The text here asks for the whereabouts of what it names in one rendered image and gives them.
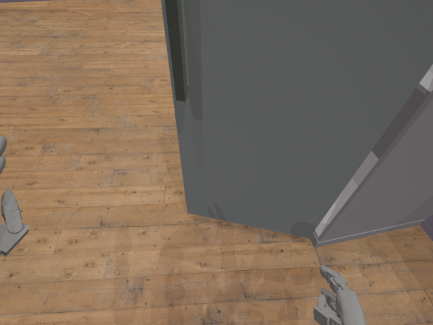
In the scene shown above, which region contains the robot left hand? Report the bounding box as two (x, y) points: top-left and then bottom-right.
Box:
(0, 135), (29, 257)

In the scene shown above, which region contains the handle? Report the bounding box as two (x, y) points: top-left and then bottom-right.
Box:
(165, 0), (189, 102)

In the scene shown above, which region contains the fridge door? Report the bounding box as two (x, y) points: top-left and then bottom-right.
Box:
(161, 0), (433, 238)

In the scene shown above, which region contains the robot right hand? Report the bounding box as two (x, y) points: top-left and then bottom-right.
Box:
(313, 265), (367, 325)

